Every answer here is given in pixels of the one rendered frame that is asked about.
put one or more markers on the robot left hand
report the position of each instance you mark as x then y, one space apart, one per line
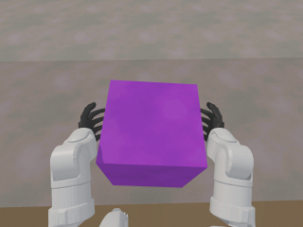
87 116

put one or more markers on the right robot forearm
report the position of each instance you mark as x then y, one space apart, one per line
233 174

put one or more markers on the robot right hand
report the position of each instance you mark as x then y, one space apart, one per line
215 119

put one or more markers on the carton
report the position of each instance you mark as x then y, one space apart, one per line
152 134

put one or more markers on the left robot forearm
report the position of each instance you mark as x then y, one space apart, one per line
70 177

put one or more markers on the robot left thigh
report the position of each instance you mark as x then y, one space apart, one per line
115 219

